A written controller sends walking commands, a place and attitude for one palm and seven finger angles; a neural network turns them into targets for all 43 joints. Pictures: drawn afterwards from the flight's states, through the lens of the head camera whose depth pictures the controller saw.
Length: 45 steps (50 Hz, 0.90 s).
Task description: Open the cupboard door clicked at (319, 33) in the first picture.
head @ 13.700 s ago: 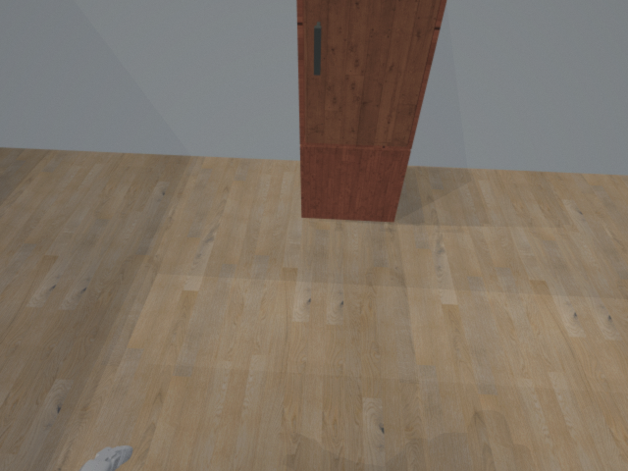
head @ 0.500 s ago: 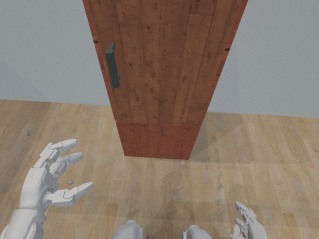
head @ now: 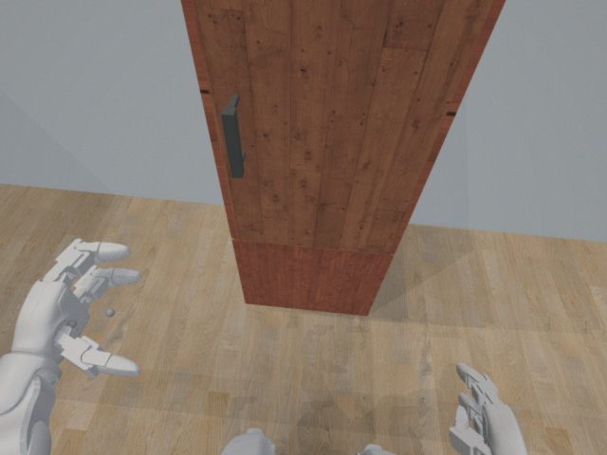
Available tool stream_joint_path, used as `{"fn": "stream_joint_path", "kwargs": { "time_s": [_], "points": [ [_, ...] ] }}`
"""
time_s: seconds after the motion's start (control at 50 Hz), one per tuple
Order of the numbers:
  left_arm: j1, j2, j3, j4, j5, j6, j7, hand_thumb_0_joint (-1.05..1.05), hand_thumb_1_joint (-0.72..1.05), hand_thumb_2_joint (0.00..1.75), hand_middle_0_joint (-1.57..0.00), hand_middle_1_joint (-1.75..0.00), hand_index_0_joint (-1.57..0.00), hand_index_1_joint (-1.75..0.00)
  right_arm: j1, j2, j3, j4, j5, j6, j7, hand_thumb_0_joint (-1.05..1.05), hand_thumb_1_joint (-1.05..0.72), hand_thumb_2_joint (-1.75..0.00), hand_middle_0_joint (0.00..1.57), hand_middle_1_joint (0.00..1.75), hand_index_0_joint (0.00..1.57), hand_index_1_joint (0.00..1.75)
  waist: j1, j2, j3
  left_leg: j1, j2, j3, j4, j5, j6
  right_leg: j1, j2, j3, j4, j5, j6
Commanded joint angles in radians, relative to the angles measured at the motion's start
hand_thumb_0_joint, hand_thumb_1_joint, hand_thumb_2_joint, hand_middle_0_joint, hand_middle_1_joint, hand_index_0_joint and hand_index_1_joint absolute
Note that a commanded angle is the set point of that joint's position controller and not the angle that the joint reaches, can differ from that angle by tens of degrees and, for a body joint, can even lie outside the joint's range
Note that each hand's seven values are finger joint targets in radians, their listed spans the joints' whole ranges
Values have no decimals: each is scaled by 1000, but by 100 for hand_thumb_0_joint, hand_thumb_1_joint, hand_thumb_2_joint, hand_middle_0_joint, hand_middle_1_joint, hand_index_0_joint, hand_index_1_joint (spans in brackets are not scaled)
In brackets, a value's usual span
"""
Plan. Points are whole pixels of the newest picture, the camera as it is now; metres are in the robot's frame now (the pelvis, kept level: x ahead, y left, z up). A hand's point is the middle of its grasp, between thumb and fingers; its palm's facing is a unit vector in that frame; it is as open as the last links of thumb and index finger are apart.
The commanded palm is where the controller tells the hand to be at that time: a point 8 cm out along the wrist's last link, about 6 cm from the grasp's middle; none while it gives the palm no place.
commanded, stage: raise the hand with hooked fingers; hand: left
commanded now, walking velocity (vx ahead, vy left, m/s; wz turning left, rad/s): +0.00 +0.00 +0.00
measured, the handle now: (236, 137) +0.58 +0.16 +0.06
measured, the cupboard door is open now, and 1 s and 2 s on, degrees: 0 0 0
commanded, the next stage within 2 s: move the hooked fingers beside the handle in 0.74 s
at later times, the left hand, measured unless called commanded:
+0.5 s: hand (118, 275) +0.30 +0.25 +0.08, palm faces -0.01 -1.00 -0.02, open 13.9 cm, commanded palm +0.27 +0.30 +0.08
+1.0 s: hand (116, 273) +0.31 +0.26 +0.07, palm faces +0.01 -1.00 -0.01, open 13.9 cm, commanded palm +0.29 +0.30 +0.08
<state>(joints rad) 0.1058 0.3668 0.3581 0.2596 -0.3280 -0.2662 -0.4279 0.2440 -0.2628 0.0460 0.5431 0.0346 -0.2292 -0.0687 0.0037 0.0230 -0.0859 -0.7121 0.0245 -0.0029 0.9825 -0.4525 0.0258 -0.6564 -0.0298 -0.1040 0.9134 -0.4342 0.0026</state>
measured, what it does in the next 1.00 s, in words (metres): stands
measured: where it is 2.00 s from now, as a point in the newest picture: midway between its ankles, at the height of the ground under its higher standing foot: outside the picture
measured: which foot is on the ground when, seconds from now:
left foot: down 0.00-1.00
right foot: down 0.00-1.00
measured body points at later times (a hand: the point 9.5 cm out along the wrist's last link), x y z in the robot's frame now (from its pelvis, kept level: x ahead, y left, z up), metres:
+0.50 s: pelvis +0.01 -0.02 +0.01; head +0.06 -0.01 +0.46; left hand +0.30 +0.30 +0.08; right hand +0.14 -0.28 -0.07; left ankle +0.02 +0.10 -0.68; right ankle +0.01 -0.13 -0.68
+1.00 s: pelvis +0.00 -0.02 +0.01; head +0.06 -0.01 +0.46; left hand +0.30 +0.31 +0.08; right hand +0.15 -0.27 -0.07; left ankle +0.02 +0.10 -0.68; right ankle +0.01 -0.13 -0.68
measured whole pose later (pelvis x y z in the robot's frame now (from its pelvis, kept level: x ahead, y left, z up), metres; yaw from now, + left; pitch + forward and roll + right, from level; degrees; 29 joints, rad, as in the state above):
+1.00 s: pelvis +0.00 -0.02 +0.01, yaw -1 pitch +10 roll -1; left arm -0.13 0.42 0.45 0.56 -0.35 -0.32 -0.55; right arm 0.27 -0.28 0.04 0.58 0.03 -0.19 -0.09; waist -0.01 0.01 -0.06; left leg -0.66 0.04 0.01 0.91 -0.42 0.00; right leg -0.63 -0.01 -0.09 0.87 -0.41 -0.02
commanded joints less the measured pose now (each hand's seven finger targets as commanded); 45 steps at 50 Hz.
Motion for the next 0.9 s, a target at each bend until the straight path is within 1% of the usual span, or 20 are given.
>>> {"fn": "stream_joint_path", "kwargs": {
  "time_s": [0.0,0.04,0.08,0.14,0.22,0.28,0.32,0.36,0.38,0.42,0.46,0.48,0.52,0.56,0.58,0.66,0.74,0.82,0.86,0.88],
  "points": [
    [-232,263,125,-229,-34,-63,-45,0,-50,30,-30,-120,-30,-120,5,-162,-67,-124,5,-54,-27,0,-90,-90,20,30,20,30,-14,72,-288,224,-18,-48,-183,317,-15,126,57,33,-114,243,-34],
    [-247,279,155,-215,-46,-82,-45,0,-50,30,-30,-120,-30,-120,5,-157,-65,-115,2,-56,-29,0,-90,-90,20,30,20,30,-10,77,-289,239,-18,-46,-184,335,-17,132,57,33,-117,257,-32],
    [-270,302,178,-163,-53,-89,-47,0,-50,30,-30,-120,-30,-120,5,-160,-60,-103,1,-52,-31,0,-90,-90,20,30,20,30,-8,82,-246,219,-19,-46,-187,320,-19,128,62,34,-120,245,-38],
    [-295,287,174,-48,-56,-65,-68,0,-50,30,-30,-120,-30,-120,5,-163,-59,-93,6,-41,-33,0,-90,-90,20,30,20,30,-20,55,-195,186,-22,-34,-202,269,-15,121,54,40,-146,220,-31],
    [-337,311,167,16,-55,-25,-122,0,-50,30,-30,-120,-30,-120,20,-172,-63,-98,12,-30,-36,0,-90,-90,20,30,20,30,-19,54,-232,200,-25,-19,-205,288,-8,157,48,57,-166,257,-29],
    [-301,281,143,5,-65,-29,-146,0,-50,30,-30,-120,-30,-120,24,-170,-67,-114,9,-33,-28,0,-90,-90,20,30,20,30,-10,41,-251,211,-26,-17,-197,346,-3,186,51,62,-162,319,-32],
    [-297,309,174,-16,-68,-50,-138,0,-50,30,-30,-120,-30,-120,28,-169,-70,-116,5,-32,-20,0,-90,-90,20,30,20,30,-2,40,-277,216,-27,-15,-199,362,-4,200,49,64,-159,337,-30],
    [-290,312,193,-18,-71,-69,-120,0,-50,30,-30,-120,-30,-120,29,-167,-74,-114,4,-29,-17,0,-90,-90,20,30,20,30,-3,27,-259,202,-27,-11,-200,339,-4,189,49,64,-161,313,-27],
    [-300,336,213,-23,-74,-80,-111,0,-50,30,-30,-120,-30,-120,31,-171,-74,-114,1,-29,-14,0,-90,-90,20,30,20,30,1,14,-249,190,-28,-14,-196,345,-5,199,53,67,-156,318,-31],
    [-313,327,216,-4,-70,-89,-97,0,-50,30,-30,-120,-30,-120,29,-165,-72,-113,1,-22,-12,0,-90,-90,20,30,20,30,-4,49,-227,186,-31,-5,-204,316,-6,185,48,72,-164,295,-28],
    [-325,317,204,-17,-60,-99,-86,0,-50,30,-30,-120,-30,-120,28,-163,-75,-113,5,-20,-13,0,-90,-90,20,30,20,30,-5,76,-234,193,-30,-3,-210,307,-6,179,45,71,-165,281,-27],
    [-335,328,204,-30,-56,-102,-87,0,-50,30,-30,-120,-30,-120,32,-166,-75,-114,1,-19,-14,0,-90,-90,20,30,20,30,-7,68,-245,203,-28,-6,-205,322,-3,185,49,72,-159,295,-30],
    [-332,312,182,-46,-46,-107,-87,0,-50,30,-30,-120,-30,-120,28,-158,-74,-114,4,-18,-13,0,-90,-90,20,30,20,30,-7,114,-260,224,-28,-3,-211,322,-4,184,46,73,-163,295,-29],
    [-312,304,172,-32,-42,-104,-92,0,-50,30,-30,-120,-30,-120,29,-159,-74,-115,6,-17,-17,0,-90,-90,20,30,20,30,-10,97,-257,219,-27,-3,-214,309,-3,183,46,73,-168,283,-26],
    [-311,306,175,-12,-51,-98,-98,0,-50,30,-30,-120,-30,-120,32,-164,-72,-116,4,-15,-18,0,-90,-90,20,30,20,30,-18,42,-235,202,-26,-5,-208,301,2,184,50,77,-174,283,-26],
    [-339,295,176,41,-68,-89,-112,0,-50,30,-30,-120,-30,-120,19,-163,-68,-111,12,-12,-26,0,-90,-90,20,30,20,30,-25,5,-193,163,-28,-2,-215,226,0,170,42,92,-200,207,-18],
    [-362,307,177,33,-60,-94,-116,0,-50,30,-30,-120,-30,-120,17,-161,-67,-112,10,-15,-28,0,-90,-90,20,30,20,30,-15,48,-221,181,-29,-1,-214,242,-1,178,40,94,-190,220,-22],
    [-350,308,178,18,-59,-107,-117,0,-50,30,-30,-120,-30,-120,18,-160,-67,-114,7,-17,-26,0,-90,-90,20,30,20,30,-14,24,-244,185,-28,-4,-210,257,1,192,42,95,-184,238,-21],
    [-428,324,181,39,-52,-112,-112,0,-50,30,-30,-120,-30,-120,19,-162,-65,-99,7,-15,-30,0,-90,-90,20,30,20,30,-30,47,-219,174,-27,-3,-204,245,-1,166,41,95,-182,228,-20],
    [-471,330,181,50,-56,-112,-115,0,-50,30,-30,-120,-30,-120,24,-166,-63,-94,3,-13,-32,0,-90,-90,20,30,20,30,-36,27,-210,163,-27,-7,-196,244,-1,163,45,99,-178,226,-23]
  ]
}}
